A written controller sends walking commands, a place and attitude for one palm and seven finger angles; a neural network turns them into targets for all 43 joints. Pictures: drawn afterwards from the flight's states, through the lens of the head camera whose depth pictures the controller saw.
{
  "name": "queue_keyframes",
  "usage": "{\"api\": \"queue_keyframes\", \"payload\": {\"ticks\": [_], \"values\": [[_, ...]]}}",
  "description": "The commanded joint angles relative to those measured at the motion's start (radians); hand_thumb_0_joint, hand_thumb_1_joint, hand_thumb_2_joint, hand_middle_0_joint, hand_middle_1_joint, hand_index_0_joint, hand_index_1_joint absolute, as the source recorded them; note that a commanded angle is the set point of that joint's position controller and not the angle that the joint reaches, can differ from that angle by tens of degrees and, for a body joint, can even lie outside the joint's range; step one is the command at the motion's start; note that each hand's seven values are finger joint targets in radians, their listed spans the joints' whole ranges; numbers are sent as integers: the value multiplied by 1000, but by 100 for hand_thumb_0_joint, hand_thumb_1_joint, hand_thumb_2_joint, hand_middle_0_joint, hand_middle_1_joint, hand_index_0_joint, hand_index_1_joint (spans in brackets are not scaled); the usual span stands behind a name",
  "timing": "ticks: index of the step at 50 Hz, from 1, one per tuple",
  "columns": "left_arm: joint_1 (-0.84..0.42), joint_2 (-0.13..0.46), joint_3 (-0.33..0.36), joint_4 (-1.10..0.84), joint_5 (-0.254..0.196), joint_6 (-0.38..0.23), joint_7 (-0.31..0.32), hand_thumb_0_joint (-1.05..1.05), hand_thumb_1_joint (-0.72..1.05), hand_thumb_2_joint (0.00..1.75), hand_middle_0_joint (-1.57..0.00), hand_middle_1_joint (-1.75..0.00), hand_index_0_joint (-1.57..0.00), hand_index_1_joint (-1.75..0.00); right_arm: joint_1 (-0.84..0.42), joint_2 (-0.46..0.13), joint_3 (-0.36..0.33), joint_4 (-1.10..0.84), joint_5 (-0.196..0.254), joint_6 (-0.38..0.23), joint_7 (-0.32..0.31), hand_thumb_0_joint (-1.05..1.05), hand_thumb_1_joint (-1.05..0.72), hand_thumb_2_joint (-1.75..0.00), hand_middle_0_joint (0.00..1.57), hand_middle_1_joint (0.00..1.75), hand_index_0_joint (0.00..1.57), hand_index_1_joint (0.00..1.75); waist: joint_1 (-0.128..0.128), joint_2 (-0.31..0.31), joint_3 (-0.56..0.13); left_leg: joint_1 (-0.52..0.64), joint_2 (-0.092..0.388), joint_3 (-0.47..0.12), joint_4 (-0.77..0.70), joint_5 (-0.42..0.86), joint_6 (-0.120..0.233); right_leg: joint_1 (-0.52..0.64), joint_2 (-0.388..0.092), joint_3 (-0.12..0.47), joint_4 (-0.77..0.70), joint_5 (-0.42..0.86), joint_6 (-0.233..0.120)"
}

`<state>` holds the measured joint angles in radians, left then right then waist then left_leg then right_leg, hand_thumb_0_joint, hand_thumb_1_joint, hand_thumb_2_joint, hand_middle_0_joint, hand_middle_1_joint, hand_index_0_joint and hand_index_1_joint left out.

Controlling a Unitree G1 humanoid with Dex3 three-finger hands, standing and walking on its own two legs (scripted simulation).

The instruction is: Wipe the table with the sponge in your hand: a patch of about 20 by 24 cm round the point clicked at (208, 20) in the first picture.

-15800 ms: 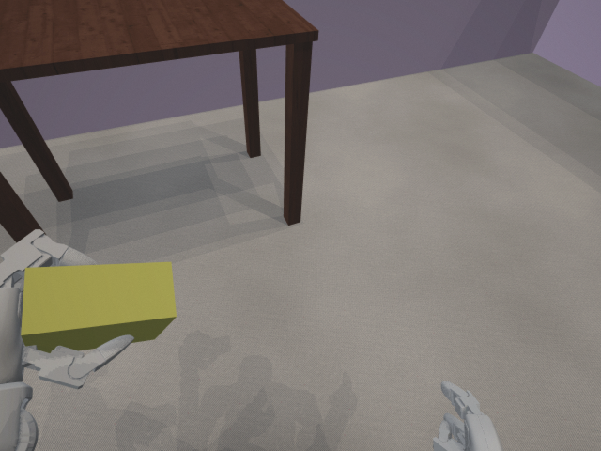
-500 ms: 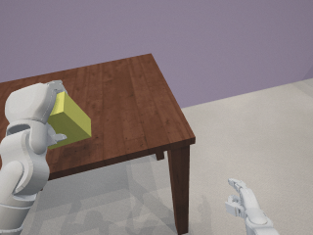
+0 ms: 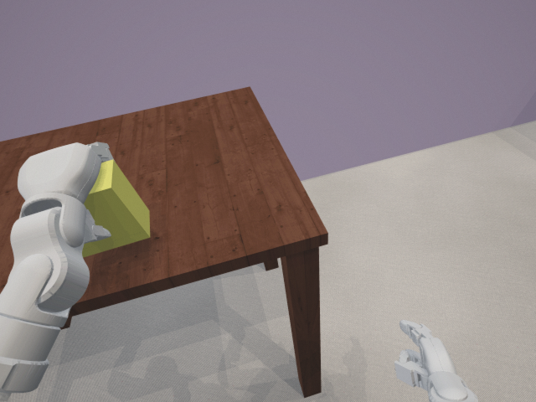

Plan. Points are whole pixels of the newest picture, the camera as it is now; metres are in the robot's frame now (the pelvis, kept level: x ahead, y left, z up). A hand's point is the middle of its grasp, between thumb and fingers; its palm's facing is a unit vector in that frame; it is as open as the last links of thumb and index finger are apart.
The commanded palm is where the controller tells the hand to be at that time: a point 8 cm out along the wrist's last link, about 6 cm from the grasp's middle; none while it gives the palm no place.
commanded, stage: move the sponge above the wiping area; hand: left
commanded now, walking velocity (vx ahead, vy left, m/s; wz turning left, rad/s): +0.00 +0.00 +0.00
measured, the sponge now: (102, 219) +0.29 +0.30 +0.16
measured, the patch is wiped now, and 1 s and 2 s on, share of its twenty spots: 0.00 0.00 0.00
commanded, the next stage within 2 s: none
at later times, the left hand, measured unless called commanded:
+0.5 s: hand (83, 208) +0.29 +0.31 +0.18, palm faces +0.04 +0.01 -1.00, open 9.9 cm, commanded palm +0.27 +0.31 +0.26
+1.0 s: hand (57, 207) +0.29 +0.35 +0.19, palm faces +0.07 +0.01 -1.00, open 9.9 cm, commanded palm +0.26 +0.34 +0.26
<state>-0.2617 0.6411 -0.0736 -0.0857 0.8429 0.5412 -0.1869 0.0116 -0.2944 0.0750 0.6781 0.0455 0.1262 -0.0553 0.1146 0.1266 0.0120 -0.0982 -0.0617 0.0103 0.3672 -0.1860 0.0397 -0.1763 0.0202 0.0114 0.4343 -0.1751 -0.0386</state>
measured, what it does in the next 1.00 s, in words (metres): stands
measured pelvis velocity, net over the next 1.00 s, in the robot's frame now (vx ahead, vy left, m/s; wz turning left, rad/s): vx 0.02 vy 0.00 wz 0.02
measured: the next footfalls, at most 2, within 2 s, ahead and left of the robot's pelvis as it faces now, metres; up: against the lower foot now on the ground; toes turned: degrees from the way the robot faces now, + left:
none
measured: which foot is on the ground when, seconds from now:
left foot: down 0.00-1.00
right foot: down 0.00-1.00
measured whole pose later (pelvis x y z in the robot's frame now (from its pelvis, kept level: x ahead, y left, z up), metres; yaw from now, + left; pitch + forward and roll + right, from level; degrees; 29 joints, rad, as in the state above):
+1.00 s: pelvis +0.02 +0.00 +0.00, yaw +1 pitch -3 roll +1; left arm -0.16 0.73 0.08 0.01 0.79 0.38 -0.20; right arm 0.06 -0.32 0.04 0.69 0.04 0.11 -0.08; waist 0.11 0.13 0.01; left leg -0.11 -0.06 -0.01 0.41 -0.24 0.04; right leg -0.17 0.03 -0.01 0.45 -0.22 -0.04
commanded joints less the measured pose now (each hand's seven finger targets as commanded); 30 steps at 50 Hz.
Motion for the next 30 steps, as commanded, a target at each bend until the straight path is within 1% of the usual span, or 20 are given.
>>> {"api": "queue_keyframes", "payload": {"ticks": [1, 3, 4, 5, 6, 8, 9, 10, 11, 12, 15, 16, 19, 20, 21, 24, 25, 26, 29, 30], "values": [[-328, 245, 140, -173, 50, -1, 14, 0, 10, 130, -120, -160, -120, -160, -247, -93, -24, -204, 4, -61, -6, 0, -90, -90, 20, 30, 20, 30, 7, -83, -239, -82, 6, -20, -45, 143, 0, 174, -6, 49, -39, 32, -27], [-307, 290, 179, -176, 49, -17, 9, 0, 10, 130, -120, -160, -120, -160, -235, -103, -37, -192, 1, -49, -7, 0, -90, -90, 20, 30, 20, 30, 6, -90, -224, -78, 9, -36, -53, 134, 1, 170, -1, 51, -49, 29, -23], [-319, 301, 184, -191, 54, -25, 6, 0, 10, 130, -120, -160, -120, -160, -234, -103, -37, -197, -2, -52, -10, 0, -90, -90, 20, 30, 20, 30, 10, -88, -254, -70, 3, -33, -43, 151, 5, 185, -4, 56, -41, 51, -24], [-320, 350, 236, -206, 61, -28, 9, 0, 10, 130, -120, -160, -120, -160, -255, -104, -36, -207, 0, -55, -13, 0, -90, -90, 20, 30, 20, 30, 16, -63, -262, -66, 5, -41, -33, 149, 4, 175, 6, 85, -44, 45, -32], [-336, 338, 221, -218, 67, -45, 11, 0, 10, 130, -120, -160, -120, -160, -236, -96, -29, -204, -4, -64, -11, 0, -90, -90, 20, 30, 20, 30, 13, -84, -291, -68, 0, -25, -25, 187, 6, 208, -7, 60, -22, 80, -28], [-283, 367, 268, -230, 49, -80, 23, 0, 10, 130, -120, -160, -120, -160, -219, -98, -40, -191, -10, -56, -15, 0, -90, -90, 20, 30, 20, 30, 18, -88, -287, -56, 0, -37, -27, 207, 7, 220, -3, 71, -27, 116, -27], [-275, 357, 261, -232, 46, -91, 26, 0, 10, 130, -120, -160, -120, -160, -222, -93, -38, -197, -10, -57, -16, 0, -90, -90, 20, 30, 20, 30, 18, -80, -275, -56, -2, -34, -27, 199, 7, 210, -5, 69, -29, 109, -25], [-275, 394, 304, -235, 49, -90, 35, 0, 10, 130, -120, -160, -120, -160, -240, -98, -39, -197, -5, -58, -18, 0, -90, -90, 20, 30, 20, 30, 23, -41, -275, -49, -1, -45, -19, 193, 4, 190, 9, 106, -38, 97, -38], [-297, 319, 233, -218, 48, -97, 36, 0, 10, 130, -120, -160, -120, -160, -220, -83, -29, -196, -8, -65, -17, 0, -90, -90, 20, 30, 20, 30, 6, -80, -258, -59, -2, -24, -17, 202, 5, 196, -8, 67, -28, 107, -28], [-267, 350, 269, -176, 33, -105, 45, 0, 10, 130, -120, -160, -120, -160, -197, -91, -41, -172, -9, -60, -20, 0, -90, -90, 20, 30, 20, 30, 4, -77, -229, -58, 3, -32, -29, 184, 4, 185, -1, 74, -46, 92, -28], [-285, 374, 282, -132, 38, -95, 51, 0, 10, 130, -120, -160, -120, -160, -227, -105, -42, -177, 0, -58, -25, 0, -90, -90, 20, 30, 20, 30, 5, -47, -192, -70, 0, -39, -28, 148, -1, 147, 8, 100, -64, 55, -36], [-318, 320, 224, -122, 41, -98, 48, 0, 10, 130, -120, -160, -120, -160, -208, -98, -35, -174, -2, -64, -22, 0, -90, -90, 20, 30, 20, 30, -6, -66, -204, -76, -1, -24, -27, 164, -1, 165, -7, 67, -51, 72, -28], [-329, 331, 218, -106, 33, -100, 37, 0, 10, 130, -120, -160, -120, -160, -199, -109, -47, -170, -3, -61, -29, 0, -90, -90, 20, 30, 20, 30, -10, -52, -216, -60, -4, -28, -30, 169, 3, 173, -6, 58, -59, 92, -23], [-337, 350, 235, -100, 38, -90, 31, 0, 10, 130, -120, -160, -120, -160, -221, -110, -45, -177, 3, -63, -33, 0, -90, -90, 20, 30, 20, 30, -9, -36, -219, -57, -2, -34, -21, 160, 3, 154, 4, 84, -66, 79, -31], [-358, 309, 187, -73, 42, -98, 21, 0, 10, 130, -120, -160, -120, -160, -195, -105, -37, -174, -1, -70, -33, 0, -90, -90, 20, 30, 20, 30, -22, -86, -226, -66, -4, -15, -17, 167, 6, 172, -12, 54, -56, 88, -19], [-356, 378, 236, -42, 45, -131, 4, 0, 10, 130, -120, -160, -120, -160, -177, -117, -49, -167, -6, -63, -44, 0, -90, -90, 20, 30, 20, 30, -18, -99, -243, -65, -5, -20, -19, 153, 10, 191, -13, 56, -61, 87, -13], [-367, 407, 260, -36, 51, -133, 2, 0, 10, 130, -120, -160, -120, -160, -198, -116, -45, -176, 0, -67, -46, 0, -90, -90, 20, 30, 20, 30, -16, -68, -237, -70, -2, -31, -16, 140, 7, 171, -4, 81, -67, 66, -24], [-397, 359, 213, -22, 53, -151, -2, 0, 10, 130, -120, -160, -120, -160, -179, -108, -37, -172, -3, -76, -46, 0, -90, -90, 20, 30, 20, 30, -27, -96, -244, -76, -3, -13, -11, 148, 8, 186, -19, 50, -56, 71, -14], [-397, 417, 269, 24, 49, -209, 7, 0, 10, 130, -120, -160, -120, -160, -146, -116, -50, -158, -8, -75, -55, 0, -90, -90, 20, 30, 20, 30, -25, -87, -232, -70, -3, -21, -19, 119, 10, 176, -14, 47, -73, 42, -13], [-394, 449, 300, 30, 51, -214, 13, 0, 10, 130, -120, -160, -120, -160, -162, -118, -48, -168, -5, -76, -57, 0, -90, -90, 20, 30, 20, 30, -17, -52, -234, -81, -2, -30, -12, 110, 6, 175, -9, 83, -74, 30, -26]]}}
